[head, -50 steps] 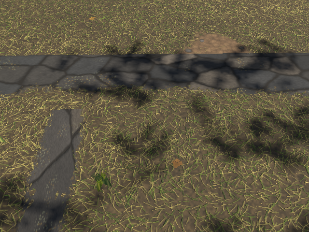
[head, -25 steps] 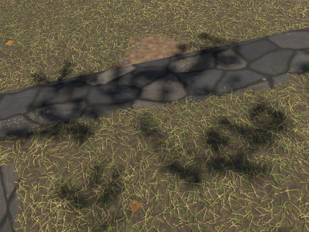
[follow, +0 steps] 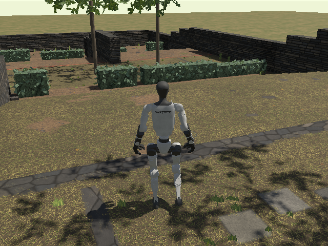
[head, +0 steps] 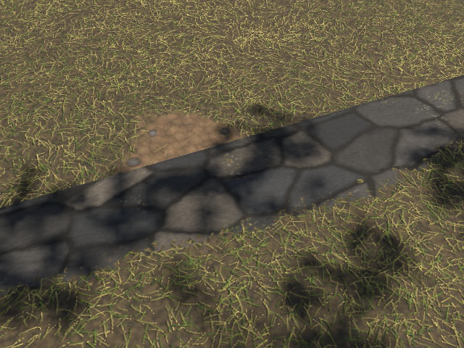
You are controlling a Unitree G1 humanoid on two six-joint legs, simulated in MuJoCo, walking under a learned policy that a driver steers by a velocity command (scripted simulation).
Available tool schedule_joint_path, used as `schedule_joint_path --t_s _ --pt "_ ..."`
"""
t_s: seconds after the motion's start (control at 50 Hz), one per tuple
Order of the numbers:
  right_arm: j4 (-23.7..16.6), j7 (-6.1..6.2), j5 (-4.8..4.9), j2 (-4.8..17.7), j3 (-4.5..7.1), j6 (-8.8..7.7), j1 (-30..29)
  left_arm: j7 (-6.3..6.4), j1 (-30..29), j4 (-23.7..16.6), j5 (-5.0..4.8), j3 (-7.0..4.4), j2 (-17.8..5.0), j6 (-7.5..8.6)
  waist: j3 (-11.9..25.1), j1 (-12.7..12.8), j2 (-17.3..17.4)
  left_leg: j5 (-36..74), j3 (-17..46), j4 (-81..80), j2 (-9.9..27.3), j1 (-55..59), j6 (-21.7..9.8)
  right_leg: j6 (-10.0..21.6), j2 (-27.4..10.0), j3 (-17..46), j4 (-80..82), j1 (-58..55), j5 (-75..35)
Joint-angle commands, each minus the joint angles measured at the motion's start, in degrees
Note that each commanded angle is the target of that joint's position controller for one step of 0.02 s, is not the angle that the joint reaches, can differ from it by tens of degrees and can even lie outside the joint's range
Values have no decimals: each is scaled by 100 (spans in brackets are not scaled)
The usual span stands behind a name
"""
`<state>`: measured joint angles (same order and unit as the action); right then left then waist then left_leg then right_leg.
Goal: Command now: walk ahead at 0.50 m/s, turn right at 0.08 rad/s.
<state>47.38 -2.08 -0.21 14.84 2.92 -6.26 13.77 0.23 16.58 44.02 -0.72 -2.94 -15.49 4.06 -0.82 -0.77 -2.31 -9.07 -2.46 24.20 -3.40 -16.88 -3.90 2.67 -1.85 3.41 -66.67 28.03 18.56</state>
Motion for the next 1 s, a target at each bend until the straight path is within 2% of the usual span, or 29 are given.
schedule_joint_path --t_s 0.02,0.06,0.1,0.18,0.24,0.28,0.32,0.34,0.36,0.38,0.4,0.42,0.44,0.46,0.48,0.5,0.52,0.54,0.6,0.72,0.78,0.84,0.86,0.9,0.92,0.94,0.96,0.98,1.0 --pt "-250 14 7 625 104 -108 -10 33 160 -370 34 -131 -386 30 207 141 727 746 1655 -1478 1512 671 -992 -91 -509 110 306 834 -445" --pt "-157 63 31 784 140 -102 151 59 -188 -508 72 -112 -349 27 121 81 617 1356 1385 -1571 1521 765 -1037 -211 -569 40 810 1153 -873" --pt "-79 112 60 825 143 -46 328 52 -542 -598 77 -88 -281 51 103 -28 553 1710 1113 -1574 1433 954 -934 -265 -560 -32 1482 1294 -1471" --pt "79 156 120 868 116 39 723 -42 -1305 -776 27 -24 -116 112 -49 -325 579 1533 740 -1561 1271 1129 -716 -249 -355 -241 2834 1013 -2416" --pt "218 163 130 914 110 120 1017 -149 -1815 -955 -23 -7 -120 152 -233 -505 588 1410 844 -1416 1480 1551 -733 -206 -237 -310 3334 1084 -2360" --pt "292 185 129 955 121 194 1116 -229 -2044 -1082 -43 -8 -159 193 -310 -513 615 1593 938 -1223 1675 1930 -717 -110 -166 -320 3557 1180 -2019" --pt "322 219 139 1038 152 251 1055 -286 -1966 -1119 -40 -37 -262 228 -242 -352 706 2117 970 -928 1800 2184 -628 45 -75 -346 3759 916 -1584" --pt "306 233 140 1105 170 270 957 -287 -1701 -1064 -24 -86 -376 238 -68 -165 781 2872 917 -620 1773 2211 -565 143 60 -441 3839 441 -1407" --pt "278 242 144 1136 174 294 812 -264 -1103 -898 -2 -176 -537 242 304 203 793 3778 739 40 1607 2108 -467 290 245 -605 4021 -466 -1504" --pt "207 250 107 1024 125 296 739 -207 -147 -626 30 -312 -843 235 961 623 679 3789 523 1144 1320 1518 -297 524 84 -450 3931 -1971 -1799" --pt "23 261 -62 713 -2 255 758 -123 947 -451 100 -421 -1319 192 1887 929 -188 1659 237 3086 868 175 -90 933 -1191 1028 3723 -3786 -2126" --pt "32 185 56 116 -166 116 1559 -178 947 -361 110 -425 -1485 185 2491 440 -1655 -2361 600 4673 -38 -1940 140 1817 -2213 3642 4435 -5295 -1057" --pt "77 145 179 822 -17 20 1100 -167 834 -405 37 -295 -898 168 1992 673 -893 -2323 1036 5147 338 -2566 88 1560 -1983 3510 4720 -4940 -402" --pt "-105 119 258 990 42 -31 519 -144 403 -445 16 -221 -731 159 1149 607 -556 -1748 846 5063 600 -2764 55 1321 -1766 2586 4855 -4097 -718" --pt "-143 142 206 882 31 -33 253 -158 32 -483 42 -185 -666 150 741 416 0 -1265 707 4781 845 -2530 104 1203 -1514 2014 5028 -3267 -1307" --pt "-158 156 115 823 58 3 167 -186 -209 -499 73 -154 -548 154 450 248 96 -990 672 4459 984 -2324 167 1161 -1307 1613 5224 -2668 -1720" --pt "-135 151 104 734 63 68 319 -197 -317 -488 113 -132 -484 179 413 59 -60 -802 706 4300 1104 -2000 208 1142 -1184 1365 5415 -2299 -1866" --pt "-102 159 107 614 49 134 435 -211 -344 -449 96 -139 -476 217 397 -26 -141 -711 677 4158 1131 -1827 261 1179 -1119 1203 5579 -2074 -1956" --pt "-180 197 73 491 39 255 225 -176 -263 -269 85 -189 -644 282 167 -92 -102 -243 616 3635 1185 -2050 425 1239 -1072 667 5868 -1786 -2277" --pt "-435 105 119 367 5 227 -763 -54 65 44 115 -221 -814 244 -118 295 -49 1462 564 1875 998 -2179 372 865 -944 -308 6043 -2090 -2214" --pt "-663 30 139 339 -16 216 -1232 -27 293 235 78 -243 -878 198 -273 493 -17 1507 483 1381 895 -2342 277 797 -1134 -527 5980 -2625 -2194" --pt "-909 -80 141 354 -14 218 -1519 0 374 375 30 -270 -914 97 -353 536 -36 964 372 1114 829 -2570 118 680 -1358 -663 5660 -3283 -2549" --pt "-975 -119 137 377 -5 219 -1535 18 341 391 14 -284 -948 56 -336 500 -77 684 273 1068 778 -2530 48 620 -1409 -725 5477 -3436 -2912" --pt "-1026 -161 121 528 76 231 -1248 77 152 340 -2 -327 -1110 -27 -43 265 -258 93 -99 1046 468 -1859 -139 458 -1388 -939 4772 -3527 -4683" --pt "-935 -156 117 679 176 247 -720 118 67 308 -2 -342 -1171 -83 298 -41 -303 -7 -297 967 219 -1097 -264 345 -1294 -1102 4009 -3433 -5577" --pt "-702 -111 132 970 353 255 187 162 51 263 6 -311 -1113 -125 779 -477 -138 276 -304 687 -21 217 -463 156 -1032 -1306 2804 -2946 -5643" --pt "-561 8 129 1544 542 301 1114 188 163 97 136 -202 -900 -73 1422 -773 685 570 1290 646 994 2043 -898 -96 -726 -1388 892 -1422 -3691" --pt "-608 -12 161 1885 553 260 995 53 730 -98 235 46 -135 124 2035 -135 1868 -513 4455 -78 2183 3840 -1928 -383 509 -608 -817 1021 1388" --pt "-675 -8 150 1354 424 240 1160 -44 109 -102 38 -58 -684 329 2156 -587 1175 -942 4695 -561 2172 3951 -1751 -237 268 310 -1243 1642 1377"
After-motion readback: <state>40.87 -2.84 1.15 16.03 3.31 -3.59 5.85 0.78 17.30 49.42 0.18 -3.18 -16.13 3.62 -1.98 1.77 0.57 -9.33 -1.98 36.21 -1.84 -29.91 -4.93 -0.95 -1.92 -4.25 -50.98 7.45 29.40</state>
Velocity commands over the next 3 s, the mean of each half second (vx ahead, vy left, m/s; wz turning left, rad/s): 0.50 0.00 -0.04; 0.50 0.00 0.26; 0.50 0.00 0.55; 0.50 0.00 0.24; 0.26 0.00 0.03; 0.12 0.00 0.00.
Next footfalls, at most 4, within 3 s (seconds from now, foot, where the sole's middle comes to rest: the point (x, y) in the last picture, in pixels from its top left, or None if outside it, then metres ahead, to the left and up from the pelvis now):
0.38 right None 0.39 -0.14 -0.78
0.94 left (193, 287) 0.67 0.12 -0.78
1.44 right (224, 200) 1.00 0.02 -0.78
1.94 left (124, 182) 1.07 0.38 -0.78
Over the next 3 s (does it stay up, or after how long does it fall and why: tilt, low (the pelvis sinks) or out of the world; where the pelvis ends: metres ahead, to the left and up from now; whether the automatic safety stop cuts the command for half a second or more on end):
stays up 1.26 0.38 -0.01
